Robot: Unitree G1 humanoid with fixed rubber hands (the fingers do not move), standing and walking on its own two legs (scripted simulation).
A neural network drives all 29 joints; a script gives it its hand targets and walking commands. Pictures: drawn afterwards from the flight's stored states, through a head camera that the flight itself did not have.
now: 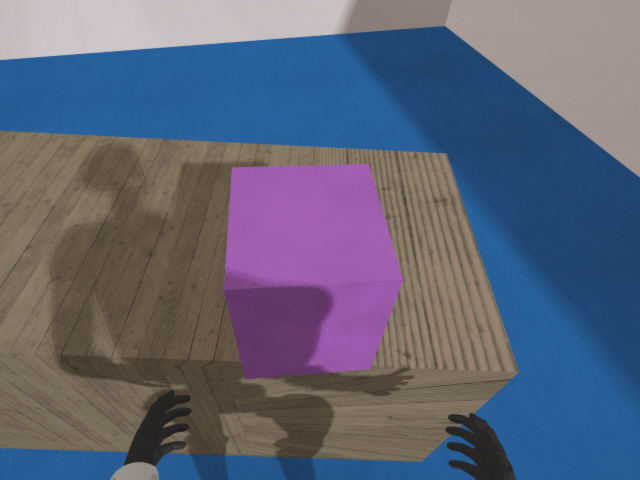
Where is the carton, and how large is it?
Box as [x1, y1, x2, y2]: [224, 164, 402, 378]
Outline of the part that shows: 368,164 232,167 224,292 245,378 370,368 401,284 402,277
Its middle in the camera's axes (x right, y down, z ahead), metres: -0.02 +0.06 +0.59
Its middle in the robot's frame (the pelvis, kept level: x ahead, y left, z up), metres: +0.39 +0.04 -0.01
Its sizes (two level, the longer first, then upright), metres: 0.210 0.200 0.250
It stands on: a pedestal, 0.65 m high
